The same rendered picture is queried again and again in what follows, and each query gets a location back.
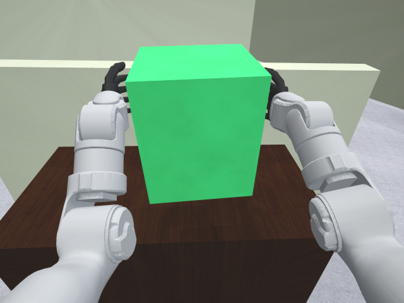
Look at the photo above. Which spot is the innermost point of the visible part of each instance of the robot right hand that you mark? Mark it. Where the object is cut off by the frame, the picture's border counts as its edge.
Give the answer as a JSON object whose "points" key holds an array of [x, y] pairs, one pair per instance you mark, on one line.
{"points": [[276, 88]]}

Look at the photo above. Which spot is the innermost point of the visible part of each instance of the robot left hand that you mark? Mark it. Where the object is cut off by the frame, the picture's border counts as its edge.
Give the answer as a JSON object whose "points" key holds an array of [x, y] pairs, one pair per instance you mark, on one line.
{"points": [[112, 80]]}

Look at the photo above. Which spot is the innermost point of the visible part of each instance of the carton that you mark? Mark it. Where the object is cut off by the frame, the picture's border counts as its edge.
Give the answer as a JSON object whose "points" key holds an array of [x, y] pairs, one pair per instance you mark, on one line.
{"points": [[198, 113]]}

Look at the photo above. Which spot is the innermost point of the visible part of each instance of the pedestal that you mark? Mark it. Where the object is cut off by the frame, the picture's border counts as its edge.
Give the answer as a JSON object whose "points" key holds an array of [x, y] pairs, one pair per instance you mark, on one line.
{"points": [[248, 249]]}

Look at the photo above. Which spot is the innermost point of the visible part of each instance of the robot right forearm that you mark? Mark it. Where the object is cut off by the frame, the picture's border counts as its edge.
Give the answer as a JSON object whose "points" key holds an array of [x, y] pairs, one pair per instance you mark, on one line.
{"points": [[327, 163]]}

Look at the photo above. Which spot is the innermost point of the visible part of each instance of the right robot upper arm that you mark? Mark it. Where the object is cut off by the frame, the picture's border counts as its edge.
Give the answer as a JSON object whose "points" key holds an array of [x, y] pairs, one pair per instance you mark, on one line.
{"points": [[355, 223]]}

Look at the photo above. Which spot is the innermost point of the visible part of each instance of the left robot upper arm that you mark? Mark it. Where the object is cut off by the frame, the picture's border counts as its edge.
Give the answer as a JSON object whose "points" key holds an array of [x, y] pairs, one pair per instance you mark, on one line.
{"points": [[91, 243]]}

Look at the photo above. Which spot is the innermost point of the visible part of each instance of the robot left forearm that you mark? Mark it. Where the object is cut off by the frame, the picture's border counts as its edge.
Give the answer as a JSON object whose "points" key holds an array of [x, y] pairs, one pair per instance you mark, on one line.
{"points": [[99, 149]]}

